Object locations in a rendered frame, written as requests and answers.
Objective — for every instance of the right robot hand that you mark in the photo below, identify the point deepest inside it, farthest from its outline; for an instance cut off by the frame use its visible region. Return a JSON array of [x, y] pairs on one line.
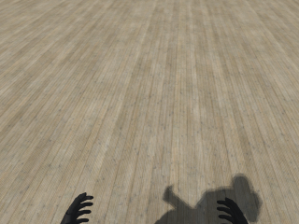
[[237, 217]]

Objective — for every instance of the left robot hand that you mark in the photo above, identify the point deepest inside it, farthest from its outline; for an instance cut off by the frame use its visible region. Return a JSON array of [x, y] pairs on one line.
[[72, 213]]

